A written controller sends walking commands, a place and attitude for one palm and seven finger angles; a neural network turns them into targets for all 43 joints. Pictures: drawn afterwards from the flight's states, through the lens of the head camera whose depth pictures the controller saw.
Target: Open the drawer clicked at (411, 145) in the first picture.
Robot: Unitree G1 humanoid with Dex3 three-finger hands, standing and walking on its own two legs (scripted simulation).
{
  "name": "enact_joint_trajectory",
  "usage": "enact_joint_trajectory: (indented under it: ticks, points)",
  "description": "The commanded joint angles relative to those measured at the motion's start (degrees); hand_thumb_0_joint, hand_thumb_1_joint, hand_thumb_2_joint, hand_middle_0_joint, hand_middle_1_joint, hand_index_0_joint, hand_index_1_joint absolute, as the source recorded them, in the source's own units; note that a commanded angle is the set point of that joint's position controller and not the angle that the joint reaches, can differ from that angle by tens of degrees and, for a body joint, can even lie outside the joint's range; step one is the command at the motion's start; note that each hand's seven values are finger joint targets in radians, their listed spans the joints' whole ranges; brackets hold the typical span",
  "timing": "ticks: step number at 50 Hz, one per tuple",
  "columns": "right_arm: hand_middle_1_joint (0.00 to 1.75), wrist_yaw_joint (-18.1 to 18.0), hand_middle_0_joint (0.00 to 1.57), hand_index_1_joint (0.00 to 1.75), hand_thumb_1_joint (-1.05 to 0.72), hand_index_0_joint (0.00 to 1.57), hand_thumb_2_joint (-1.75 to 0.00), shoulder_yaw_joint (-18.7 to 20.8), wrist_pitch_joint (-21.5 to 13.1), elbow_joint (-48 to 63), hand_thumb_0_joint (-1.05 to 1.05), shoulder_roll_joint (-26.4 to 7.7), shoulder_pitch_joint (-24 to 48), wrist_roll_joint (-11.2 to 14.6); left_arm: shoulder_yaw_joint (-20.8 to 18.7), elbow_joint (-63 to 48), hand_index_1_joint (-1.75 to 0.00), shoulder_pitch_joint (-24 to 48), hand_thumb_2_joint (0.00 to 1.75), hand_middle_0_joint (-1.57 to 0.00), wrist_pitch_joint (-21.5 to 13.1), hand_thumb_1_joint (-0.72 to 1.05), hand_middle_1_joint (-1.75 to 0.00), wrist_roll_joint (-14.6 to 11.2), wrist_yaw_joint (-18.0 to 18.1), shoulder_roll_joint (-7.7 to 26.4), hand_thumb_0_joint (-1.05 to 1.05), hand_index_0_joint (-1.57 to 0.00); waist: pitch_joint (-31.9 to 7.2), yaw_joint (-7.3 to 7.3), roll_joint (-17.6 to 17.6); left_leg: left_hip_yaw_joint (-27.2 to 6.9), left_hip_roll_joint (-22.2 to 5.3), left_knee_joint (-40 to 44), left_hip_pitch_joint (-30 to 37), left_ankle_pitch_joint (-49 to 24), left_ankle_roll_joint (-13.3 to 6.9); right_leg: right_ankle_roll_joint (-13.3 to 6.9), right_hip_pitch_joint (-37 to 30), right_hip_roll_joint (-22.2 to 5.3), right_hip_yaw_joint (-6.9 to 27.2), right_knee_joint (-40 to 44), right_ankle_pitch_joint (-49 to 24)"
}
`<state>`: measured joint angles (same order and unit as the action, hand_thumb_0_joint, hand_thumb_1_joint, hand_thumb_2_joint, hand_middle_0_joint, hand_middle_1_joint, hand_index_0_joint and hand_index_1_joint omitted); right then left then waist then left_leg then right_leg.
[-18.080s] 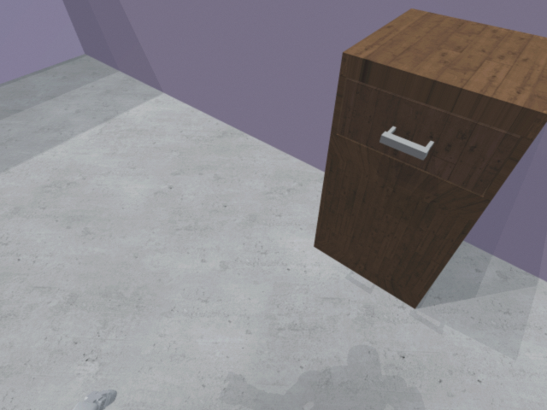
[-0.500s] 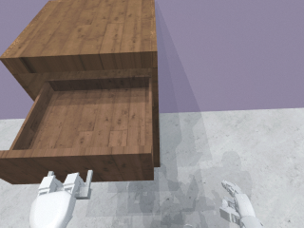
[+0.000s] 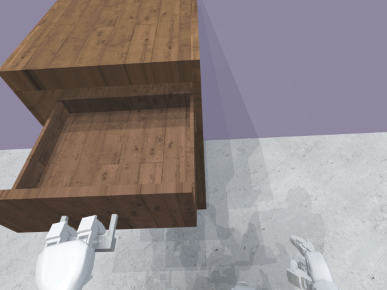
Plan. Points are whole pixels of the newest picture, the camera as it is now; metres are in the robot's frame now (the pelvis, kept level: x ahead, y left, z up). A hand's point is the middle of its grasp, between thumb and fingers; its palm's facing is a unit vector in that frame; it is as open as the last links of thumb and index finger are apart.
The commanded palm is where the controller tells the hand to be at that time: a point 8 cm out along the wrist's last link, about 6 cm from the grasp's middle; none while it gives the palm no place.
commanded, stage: open the thumb to release the handle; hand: left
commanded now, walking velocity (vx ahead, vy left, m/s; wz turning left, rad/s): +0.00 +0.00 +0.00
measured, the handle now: (85, 232) +0.22 +0.25 +0.01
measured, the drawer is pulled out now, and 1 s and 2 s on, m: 0.30 0.30 0.30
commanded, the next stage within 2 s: lift the hand off the handle in 0.26 s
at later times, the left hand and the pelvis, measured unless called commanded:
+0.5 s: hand (86, 264) +0.17 +0.23 -0.01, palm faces +0.01 -0.07 -1.00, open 13.7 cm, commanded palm +0.14 +0.23 +0.04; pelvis -0.01 -0.01 +0.01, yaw +1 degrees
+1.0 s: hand (77, 253) +0.18 +0.23 +0.03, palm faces +0.05 -0.08 -1.00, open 13.6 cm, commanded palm +0.15 +0.23 +0.09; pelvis -0.01 +0.00 +0.02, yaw +1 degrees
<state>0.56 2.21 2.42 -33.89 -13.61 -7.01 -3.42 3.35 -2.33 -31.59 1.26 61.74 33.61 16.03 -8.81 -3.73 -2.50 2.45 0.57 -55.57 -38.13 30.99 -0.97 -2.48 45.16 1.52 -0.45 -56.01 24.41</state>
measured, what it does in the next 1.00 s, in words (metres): stands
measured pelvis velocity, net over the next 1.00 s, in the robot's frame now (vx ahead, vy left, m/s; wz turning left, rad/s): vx -0.01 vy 0.00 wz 0.01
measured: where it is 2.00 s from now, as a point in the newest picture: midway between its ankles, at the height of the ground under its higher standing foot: outside the picture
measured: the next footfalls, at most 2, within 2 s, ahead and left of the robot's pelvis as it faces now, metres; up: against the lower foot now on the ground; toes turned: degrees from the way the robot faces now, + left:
none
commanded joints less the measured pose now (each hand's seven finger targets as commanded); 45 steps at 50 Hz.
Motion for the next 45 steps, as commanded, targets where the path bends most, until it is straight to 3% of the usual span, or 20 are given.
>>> enact_joint_trajectory:
  ticks: [1, 4, 8, 12, 16, 17, 18, 19, 20, 23, 27, 28, 31, 33, 36, 37, 40, 42, 45]
  points:
    - [0.30, -0.8, 0.20, 0.30, -0.90, 0.20, -0.90, 1.2, -2.6, 9.9, 0.00, -5.7, 6.8, 0.8, -4.9, -10.0, -1.25, -2.5, 0.51, -0.33, 1.0, -0.01, -1.25, 0.3, 1.7, 8.4, 0.00, -0.33, -10.3, -0.65, 3.8, -2.5, 1.3, 8.3, 4.3, -21.0, 0.0, -0.7, -14.3, 0.0, 2.4, 9.0, -18.3]
    - [0.30, -0.6, 0.20, 0.30, -0.90, 0.20, -0.90, 0.9, -2.8, 10.1, 0.00, -5.3, 6.8, 0.7, -1.5, -9.8, -1.23, -1.5, 0.42, -0.32, 1.7, -0.22, -1.23, 0.8, 0.9, 6.2, 0.00, -0.32, -8.8, -0.22, 3.5, -2.2, 1.3, 8.6, 5.1, -19.6, -0.2, -0.6, -13.0, 0.0, 2.0, 9.8, -15.5]
    - [0.30, -1.0, 0.20, 0.30, -0.90, 0.20, -0.90, 0.5, -2.7, 9.9, 0.00, -5.2, 7.1, 1.0, -2.5, -7.7, -1.20, 0.4, 0.30, -0.30, 1.5, -0.50, -1.20, 0.8, 0.0, 7.2, 0.00, -0.30, -5.9, -0.27, 4.6, -2.4, 1.4, 9.8, 4.4, -16.5, -0.3, -0.6, -13.3, 0.0, 2.2, 11.2, -12.6]
    - [0.30, -1.2, 0.20, 0.30, -0.90, 0.20, -0.90, 0.4, -3.1, 10.1, 0.00, -4.9, 6.8, 0.6, -2.9, -8.3, -1.20, 0.5, 0.30, -0.30, 0.7, -0.50, -1.20, 1.0, -0.4, 7.8, 0.00, -0.30, -8.2, -0.92, 3.2, -2.0, 1.7, 9.8, 5.6, -16.9, -0.4, -0.7, -14.4, -0.1, 3.0, 11.4, -13.0]
    - [0.30, -1.3, 0.20, 0.30, -0.90, 0.20, -0.90, 0.4, -3.0, 9.7, 0.00, -5.2, 7.0, 0.7, -3.6, -7.7, -1.20, 1.1, 0.30, -0.30, 0.1, -0.50, -1.20, 0.8, -0.6, 8.2, 0.00, -0.30, -7.3, -0.63, 2.1, -2.2, 1.8, 10.1, 5.2, -16.3, -0.2, -0.8, -14.5, 0.0, 3.0, 11.8, -12.9]
    - [0.30, -1.2, 0.20, 0.30, -0.90, 0.20, -0.90, 0.4, -3.1, 9.7, 0.00, -5.0, 7.0, 0.5, -2.7, -7.6, -1.20, 1.9, 0.30, -0.30, 0.0, -0.50, -1.20, 1.2, -0.5, 7.6, 0.00, -0.30, -6.9, -0.53, 2.1, -2.2, 1.9, 9.9, 5.3, -16.4, -0.2, -0.8, -13.4, 0.0, 3.1, 11.5, -12.3]
    - [0.30, -1.1, 0.20, 0.30, -0.90, 0.20, -0.90, 0.5, -3.2, 9.3, 0.00, -5.1, 7.0, 0.4, 0.2, -6.5, -1.20, 4.6, 0.30, -0.30, 0.3, -0.50, -1.20, 1.4, -0.6, 5.1, 0.00, -0.30, -5.5, 0.62, 2.6, -2.4, 1.7, 9.6, 4.8, -15.3, -0.3, -0.6, -11.9, -0.2, 2.3, 11.6, -11.1]
    - [0.30, -1.2, 0.20, 0.30, -0.90, 0.20, -0.90, 0.8, -3.3, 9.1, 0.00, -5.1, 6.8, 0.4, -1.1, -5.9, -1.20, 6.1, 0.30, -0.30, 0.0, -0.50, -1.20, 1.5, -0.5, 6.1, 0.00, -0.30, -5.4, 0.54, 4.1, -2.5, 1.6, 9.5, 4.4, -14.8, -0.4, -0.5, -11.6, -0.2, 2.4, 11.8, -10.5]
    - [0.30, -1.4, 0.20, 0.30, -0.90, 0.20, -0.90, 0.9, -3.4, 9.0, 0.00, -5.2, 6.9, 0.4, -1.7, -6.0, -1.20, 6.5, 0.30, -0.30, -0.1, -0.50, -1.20, 1.7, -0.4, 6.6, 0.00, -0.30, -5.7, 0.26, 2.9, -2.4, 1.7, 9.5, 4.3, -14.6, -0.3, -0.5, -11.8, -0.2, 2.3, 11.7, -10.4]
    - [0.30, -2.0, 0.20, 0.30, -0.90, 0.20, -0.90, 1.0, -3.5, 8.6, 0.00, -5.1, 6.8, 0.4, -4.7, -5.0, -1.20, 7.1, 0.30, -0.30, 0.0, -0.50, -1.20, 1.6, 0.5, 9.0, 0.00, -0.30, -8.5, -0.23, 4.7, -2.1, 1.9, 9.1, 3.8, -14.7, -0.3, -0.4, -14.0, -0.4, 3.4, 11.5, -12.0]
    - [0.30, -2.2, 0.20, 0.30, -0.90, 0.20, -0.90, 1.0, -3.5, 8.4, 0.00, -5.0, 7.1, 0.6, -4.8, -4.6, -1.20, 6.3, 0.30, -0.30, 0.3, -0.50, -1.20, 1.5, 0.9, 8.9, 0.00, -0.30, -10.9, -0.70, 3.5, -1.8, 2.2, 8.9, 4.0, -16.8, -0.2, -0.4, -15.7, -0.4, 4.0, 10.7, -16.1]
    - [0.30, -2.2, 0.20, 0.30, -0.90, 0.20, -0.90, 1.1, -3.5, 8.1, 0.00, -5.1, 7.3, 0.8, -3.8, -4.6, -1.20, 7.4, 0.30, -0.30, 0.5, -0.50, -1.20, 1.2, 0.8, 8.1, 0.00, -0.30, -9.9, -0.15, 3.1, -1.8, 2.2, 9.0, 4.0, -16.3, -0.2, -0.4, -15.2, -0.6, 3.8, 11.1, -15.9]
    - [0.30, -2.4, 0.20, 0.30, -0.90, 0.20, -0.90, 1.1, -3.4, 8.0, 0.00, -5.3, 7.6, 0.8, -4.7, -4.6, -1.20, 7.3, 0.30, -0.30, 0.9, -0.50, -1.20, 0.9, 0.8, 8.9, 0.00, -0.30, -10.4, -0.34, 2.8, -2.0, 2.0, 9.3, 4.0, -17.2, -0.2, -0.5, -16.0, -0.4, 3.7, 11.1, -17.1]
    - [0.30, -2.4, 0.20, 0.30, -0.90, 0.20, -0.90, 1.2, -3.3, 7.8, 0.00, -5.2, 7.3, 1.0, -4.4, -3.8, -1.20, 7.2, 0.30, -0.30, 1.2, -0.50, -1.20, 0.5, 0.5, 8.5, 0.00, -0.30, -9.2, -0.14, 4.9, -1.9, 1.9, 9.7, 3.6, -16.3, -0.2, -0.3, -16.1, -0.6, 3.2, 11.5, -16.0]
    - [0.30, -2.8, 0.20, 0.30, -0.90, 0.20, -0.90, 1.0, -3.1, 8.7, 0.00, -5.4, 8.0, 1.0, -5.8, -9.2, -1.20, 9.0, 0.30, -0.30, 1.5, -0.50, -1.20, -0.1, 0.2, 10.8, 0.00, -0.30, -10.8, -0.48, 2.2, -1.9, 2.1, 10.7, 5.4, -16.4, -0.4, -0.5, -17.7, -0.6, 3.8, 12.6, -15.0]
    - [0.30, -2.7, 0.20, 0.30, -0.90, 0.20, -0.90, 0.9, -3.2, 8.9, 0.00, -5.2, 7.8, 1.0, -4.8, -9.9, -1.20, 8.6, 0.30, -0.30, 1.8, -0.50, -1.20, -0.1, 0.1, 10.1, 0.00, -0.30, -10.5, -0.43, 1.8, -1.8, 2.1, 11.1, 6.6, -16.6, -0.5, -0.4, -17.3, -0.6, 3.4, 12.8, -14.2]
    - [0.30, -2.7, 0.20, 0.30, -0.90, 0.20, -0.90, 0.8, -3.0, 8.9, 0.00, -5.0, 8.1, 1.2, -4.3, -11.2, -1.20, 8.8, 0.30, -0.30, 2.4, -0.50, -1.20, -0.3, -0.6, 9.9, 0.00, -0.30, -9.2, -0.39, 1.3, -2.0, 1.8, 12.3, 8.2, -16.4, -0.4, -0.5, -17.0, -0.4, 2.5, 13.9, -11.9]
    - [0.30, -2.6, 0.20, 0.30, -0.90, 0.20, -0.90, 0.4, -2.9, 9.0, 0.00, -5.1, 8.3, 1.4, -3.2, -11.1, -1.20, 9.9, 0.30, -0.30, 3.3, -0.50, -1.20, -0.7, -1.6, 9.3, 0.00, -0.30, -6.9, 0.16, 2.8, -2.3, 1.6, 13.3, 8.3, -15.6, -0.5, -0.3, -17.1, -0.4, 2.4, 14.9, -10.7]
    - [0.30, -3.0, 0.20, 0.30, -0.90, 0.20, -0.90, 0.3, -2.7, 8.9, 0.00, -5.1, 8.8, 1.9, -3.1, -11.3, -1.20, 10.4, 0.30, -0.30, 4.3, -0.50, -1.20, -1.4, -3.3, 9.5, 0.00, -0.30, -5.7, -0.22, 3.3, -2.2, 1.6, 15.1, 9.2, -14.5, -0.5, -0.1, -19.0, -0.5, 2.5, 16.8, -9.3]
